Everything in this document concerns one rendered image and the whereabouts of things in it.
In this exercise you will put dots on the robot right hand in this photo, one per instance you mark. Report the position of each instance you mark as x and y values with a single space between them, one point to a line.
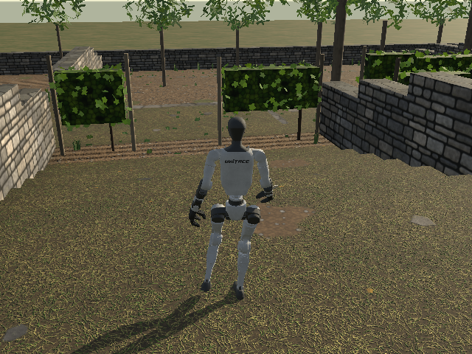
262 194

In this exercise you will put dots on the robot right upper arm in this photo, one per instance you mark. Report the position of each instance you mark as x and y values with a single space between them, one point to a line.
262 165

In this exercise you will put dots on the robot left upper arm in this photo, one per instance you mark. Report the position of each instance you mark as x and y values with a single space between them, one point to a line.
209 168

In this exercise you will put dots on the robot right forearm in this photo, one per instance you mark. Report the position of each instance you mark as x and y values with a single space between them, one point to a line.
269 190

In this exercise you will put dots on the right robot foot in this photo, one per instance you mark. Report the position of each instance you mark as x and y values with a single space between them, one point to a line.
239 293

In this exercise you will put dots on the robot left hand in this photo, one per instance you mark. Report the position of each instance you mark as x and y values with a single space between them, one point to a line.
193 216

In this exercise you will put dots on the robot left forearm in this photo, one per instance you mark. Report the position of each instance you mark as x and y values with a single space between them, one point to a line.
199 198

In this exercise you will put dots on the right robot shin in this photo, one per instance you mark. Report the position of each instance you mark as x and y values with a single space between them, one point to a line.
242 266

